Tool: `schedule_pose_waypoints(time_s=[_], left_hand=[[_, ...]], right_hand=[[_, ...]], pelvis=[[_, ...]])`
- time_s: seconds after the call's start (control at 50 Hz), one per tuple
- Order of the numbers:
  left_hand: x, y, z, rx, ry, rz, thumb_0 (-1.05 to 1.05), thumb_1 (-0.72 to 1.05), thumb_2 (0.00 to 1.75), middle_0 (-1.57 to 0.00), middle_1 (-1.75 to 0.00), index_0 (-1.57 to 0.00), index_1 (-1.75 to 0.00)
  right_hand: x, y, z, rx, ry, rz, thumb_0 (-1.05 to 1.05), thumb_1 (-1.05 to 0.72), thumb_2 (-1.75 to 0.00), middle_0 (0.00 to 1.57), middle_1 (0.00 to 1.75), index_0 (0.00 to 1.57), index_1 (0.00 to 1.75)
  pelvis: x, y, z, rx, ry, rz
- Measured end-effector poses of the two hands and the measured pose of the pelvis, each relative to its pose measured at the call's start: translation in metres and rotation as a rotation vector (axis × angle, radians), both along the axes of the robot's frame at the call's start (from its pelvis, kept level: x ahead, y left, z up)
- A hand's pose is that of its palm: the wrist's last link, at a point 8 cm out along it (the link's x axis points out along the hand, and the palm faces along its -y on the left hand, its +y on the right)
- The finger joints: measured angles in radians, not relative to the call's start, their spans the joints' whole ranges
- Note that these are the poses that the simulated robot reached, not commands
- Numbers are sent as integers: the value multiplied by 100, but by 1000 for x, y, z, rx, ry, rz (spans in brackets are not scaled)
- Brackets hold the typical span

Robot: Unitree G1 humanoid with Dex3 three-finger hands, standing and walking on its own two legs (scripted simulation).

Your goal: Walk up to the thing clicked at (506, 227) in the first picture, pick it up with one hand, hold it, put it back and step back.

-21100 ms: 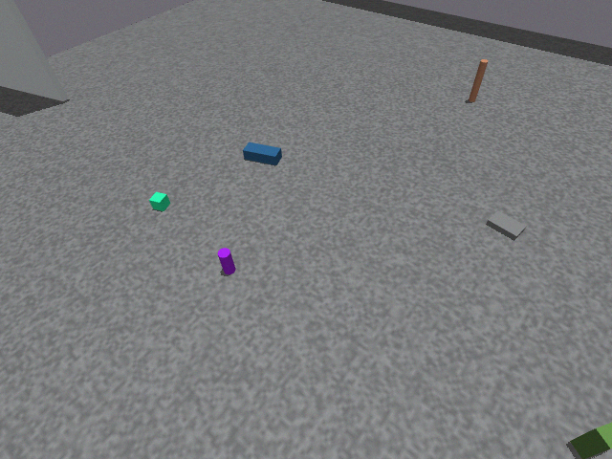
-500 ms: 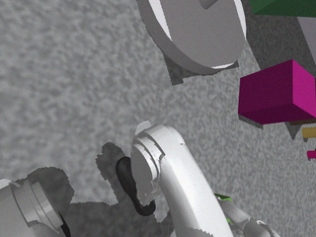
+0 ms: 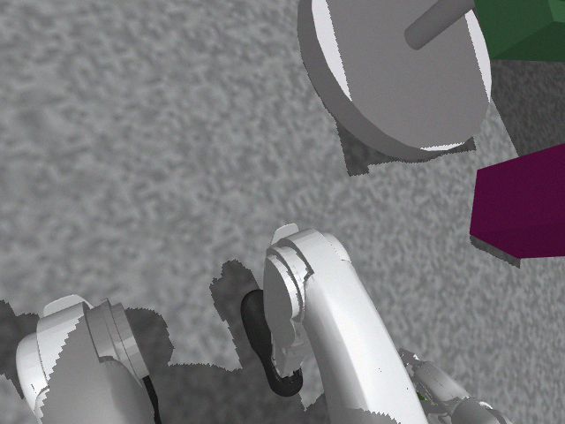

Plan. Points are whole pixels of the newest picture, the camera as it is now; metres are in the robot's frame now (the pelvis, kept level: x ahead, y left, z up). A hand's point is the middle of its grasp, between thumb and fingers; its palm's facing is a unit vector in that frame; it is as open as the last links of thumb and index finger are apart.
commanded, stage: settle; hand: left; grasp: from above
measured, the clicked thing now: out of the picture +0.47 +0.38 -0.24
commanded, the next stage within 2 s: lift in 0.36 s
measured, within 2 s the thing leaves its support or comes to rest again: neither
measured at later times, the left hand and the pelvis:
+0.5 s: hand out of the picture +0.46 +0.36 -0.13, palm faces -0.44 -0.06 -0.90, open 10.2 cm; pelvis -0.01 +0.00 +0.01, yaw +3 degrees
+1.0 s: hand out of the picture +0.40 +0.36 -0.01, palm faces -0.46 -0.12 -0.88, open 10.3 cm; pelvis -0.01 +0.00 +0.09, yaw +8 degrees
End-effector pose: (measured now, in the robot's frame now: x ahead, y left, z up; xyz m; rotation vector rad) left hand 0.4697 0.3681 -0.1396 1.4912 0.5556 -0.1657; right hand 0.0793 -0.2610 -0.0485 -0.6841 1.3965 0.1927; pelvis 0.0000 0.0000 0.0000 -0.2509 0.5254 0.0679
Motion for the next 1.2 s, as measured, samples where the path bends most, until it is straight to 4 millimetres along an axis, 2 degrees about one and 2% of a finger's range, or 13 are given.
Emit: schedule_pose_waypoints(time_s=[0.2,0.48,0.6,0.7,0.94,1.08,1.2], left_hand=[[-5,-4,33,-17,9,-51,0,5,14,-79,-27,-83,-23],[-3,-7,62,7,-10,-62,0,6,15,-78,-26,-82,-24],[-8,-8,75,4,14,-43,-1,6,15,-77,-27,-81,-25],[-17,-8,93,-21,31,-22,-1,7,15,-76,-28,-80,-26],[-55,-3,165,-49,18,-44,-1,6,18,-75,-30,-79,-28],[-83,-7,216,-52,16,-53,-1,5,20,-74,-32,-77,-30],[-100,-16,269,-59,-27,-56,-1,4,22,-73,-34,-76,-33]], right_hand=[[9,-4,-4,-7,-42,-52,0,-91,-90,20,30,20,30],[-15,-5,-5,-27,-13,-153,0,-91,-90,21,30,20,30],[-21,-4,-3,-18,7,-194,0,-91,-90,21,30,20,30],[-17,-5,3,-11,8,-219,0,-91,-90,21,30,20,30],[21,-8,31,2,-96,-238,0,-91,-90,21,30,20,30],[50,4,58,60,-181,-239,0,-91,-90,20,30,20,30],[69,15,91,105,-254,-246,0,-91,-90,21,30,20,30]], pelvis=[[-5,-1,6,18,10,17],[-9,-2,12,34,36,31],[-9,-3,22,45,60,38],[-8,-4,35,55,77,47],[-8,-3,75,83,92,69],[-8,-2,112,105,79,80],[-7,-3,150,123,44,90]])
